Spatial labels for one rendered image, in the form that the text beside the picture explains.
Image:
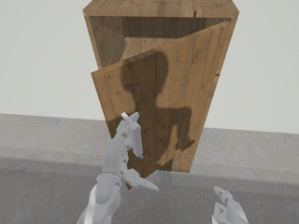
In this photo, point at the robot left hand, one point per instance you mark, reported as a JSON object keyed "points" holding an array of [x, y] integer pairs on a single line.
{"points": [[117, 152]]}

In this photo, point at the robot right hand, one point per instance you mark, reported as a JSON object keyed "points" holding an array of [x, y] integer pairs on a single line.
{"points": [[232, 213]]}

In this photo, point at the handle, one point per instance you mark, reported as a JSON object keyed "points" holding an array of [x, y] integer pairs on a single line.
{"points": [[135, 134]]}

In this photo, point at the cupboard door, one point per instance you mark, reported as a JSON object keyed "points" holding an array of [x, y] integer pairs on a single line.
{"points": [[169, 87]]}

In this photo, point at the left robot forearm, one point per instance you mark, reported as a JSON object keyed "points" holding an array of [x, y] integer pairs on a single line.
{"points": [[104, 200]]}

